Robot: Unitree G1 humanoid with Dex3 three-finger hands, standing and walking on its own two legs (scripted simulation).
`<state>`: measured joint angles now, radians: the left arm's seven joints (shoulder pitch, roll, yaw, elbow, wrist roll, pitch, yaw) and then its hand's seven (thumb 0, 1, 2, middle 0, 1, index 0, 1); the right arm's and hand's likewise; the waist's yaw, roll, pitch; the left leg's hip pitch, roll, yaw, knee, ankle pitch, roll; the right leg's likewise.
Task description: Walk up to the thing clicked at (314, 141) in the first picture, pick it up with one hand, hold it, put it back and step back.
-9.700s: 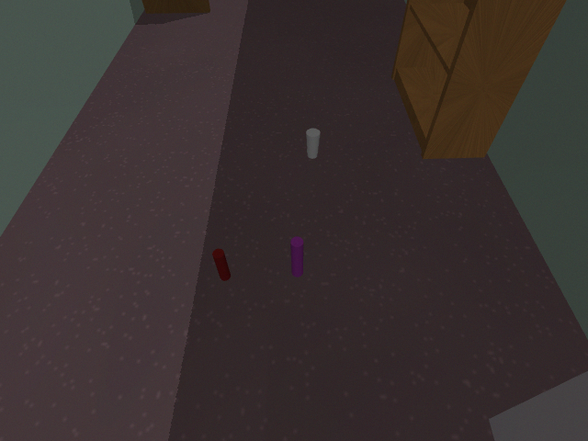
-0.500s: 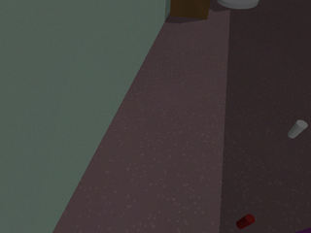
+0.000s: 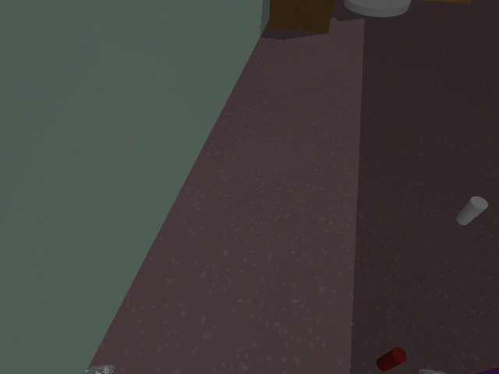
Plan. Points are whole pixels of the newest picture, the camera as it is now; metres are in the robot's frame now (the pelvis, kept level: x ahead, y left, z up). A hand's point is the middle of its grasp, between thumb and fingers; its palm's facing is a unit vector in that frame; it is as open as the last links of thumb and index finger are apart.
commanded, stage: stand
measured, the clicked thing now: (470, 211) +0.87 -1.02 -0.71
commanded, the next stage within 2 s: none
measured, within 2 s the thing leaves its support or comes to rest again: neither
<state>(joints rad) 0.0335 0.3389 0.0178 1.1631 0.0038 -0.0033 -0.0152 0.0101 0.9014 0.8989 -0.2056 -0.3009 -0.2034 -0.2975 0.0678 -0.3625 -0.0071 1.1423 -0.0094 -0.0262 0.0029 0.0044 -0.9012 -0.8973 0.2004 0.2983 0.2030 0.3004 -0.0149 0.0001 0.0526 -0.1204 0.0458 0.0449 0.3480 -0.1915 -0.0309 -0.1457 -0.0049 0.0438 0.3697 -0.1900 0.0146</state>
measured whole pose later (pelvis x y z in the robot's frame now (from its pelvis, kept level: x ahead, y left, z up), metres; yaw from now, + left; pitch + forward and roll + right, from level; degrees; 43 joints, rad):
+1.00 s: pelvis +0.00 +0.00 +0.00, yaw +2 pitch -2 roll +0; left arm 0.10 0.35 0.01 1.15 0.01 -0.01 -0.01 0.01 0.90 0.90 -0.21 -0.30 -0.20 -0.30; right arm 0.10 -0.35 -0.01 1.15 -0.01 -0.01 0.01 0.00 -0.90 -0.90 0.20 0.30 0.20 0.30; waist -0.01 0.00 0.05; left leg -0.12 0.03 0.01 0.32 -0.17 -0.02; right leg -0.12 -0.02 0.01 0.32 -0.16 0.02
